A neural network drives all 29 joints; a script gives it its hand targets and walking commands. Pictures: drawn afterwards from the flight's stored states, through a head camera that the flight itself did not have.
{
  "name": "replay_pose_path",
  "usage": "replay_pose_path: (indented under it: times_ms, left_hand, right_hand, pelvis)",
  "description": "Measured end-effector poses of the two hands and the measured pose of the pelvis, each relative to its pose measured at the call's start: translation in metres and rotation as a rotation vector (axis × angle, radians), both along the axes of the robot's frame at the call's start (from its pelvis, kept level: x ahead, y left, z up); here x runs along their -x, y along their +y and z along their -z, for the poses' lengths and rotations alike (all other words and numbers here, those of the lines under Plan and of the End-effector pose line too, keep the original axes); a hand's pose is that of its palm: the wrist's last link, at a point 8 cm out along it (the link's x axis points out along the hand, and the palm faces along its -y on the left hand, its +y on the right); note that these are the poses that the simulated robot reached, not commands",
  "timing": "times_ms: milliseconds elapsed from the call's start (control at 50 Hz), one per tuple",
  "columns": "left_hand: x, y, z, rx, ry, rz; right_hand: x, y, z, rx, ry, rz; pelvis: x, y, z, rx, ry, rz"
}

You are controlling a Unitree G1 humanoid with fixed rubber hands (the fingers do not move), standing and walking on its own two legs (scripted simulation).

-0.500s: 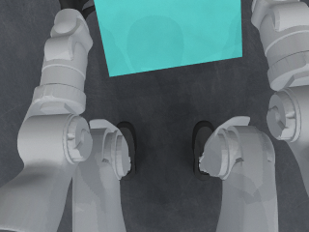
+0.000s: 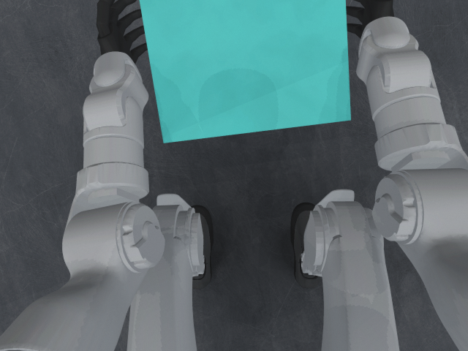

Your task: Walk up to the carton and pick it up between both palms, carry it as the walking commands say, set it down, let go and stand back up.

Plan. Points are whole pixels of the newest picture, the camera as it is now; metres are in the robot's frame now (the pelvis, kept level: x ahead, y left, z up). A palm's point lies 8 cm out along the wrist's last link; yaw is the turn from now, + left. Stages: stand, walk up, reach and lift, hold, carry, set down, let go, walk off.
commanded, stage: reach and lift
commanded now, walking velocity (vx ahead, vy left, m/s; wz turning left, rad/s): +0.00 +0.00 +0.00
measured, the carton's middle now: (243, 43) +0.56 +0.00 -0.18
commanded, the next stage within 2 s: none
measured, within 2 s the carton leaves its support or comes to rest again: neither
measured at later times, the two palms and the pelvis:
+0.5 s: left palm (88, 51) +0.50 +0.17 -0.02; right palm (400, 14) +0.52 -0.17 -0.04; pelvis +0.00 +0.00 +0.05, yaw -1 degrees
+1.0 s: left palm (31, 39) +0.48 +0.17 +0.06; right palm out of the picture +0.51 -0.17 +0.05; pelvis +0.01 +0.00 +0.11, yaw -1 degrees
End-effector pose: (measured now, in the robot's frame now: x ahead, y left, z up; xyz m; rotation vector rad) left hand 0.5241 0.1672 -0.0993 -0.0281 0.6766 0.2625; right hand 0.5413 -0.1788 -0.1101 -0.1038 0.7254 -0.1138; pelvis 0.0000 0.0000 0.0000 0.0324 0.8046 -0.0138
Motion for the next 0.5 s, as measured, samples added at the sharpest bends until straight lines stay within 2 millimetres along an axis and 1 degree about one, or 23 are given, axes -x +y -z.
replay_pose_path:
  times_ms: [240, 500]
  left_hand:
    - [0.012, 0.005, -0.034, 0.022, -0.013, 0.001]
    - [0.022, 0.001, -0.078, -0.012, -0.008, -0.046]
  right_hand:
    - [0.007, 0.002, -0.034, -0.033, 0.003, -0.024]
    - [0.021, 0.005, -0.073, -0.016, 0.014, 0.013]
  pelvis:
    - [0.004, 0.0, -0.023, 0.004, 0.031, 0.002]
    - [0.001, 0.0, -0.05, 0.008, 0.044, 0.004]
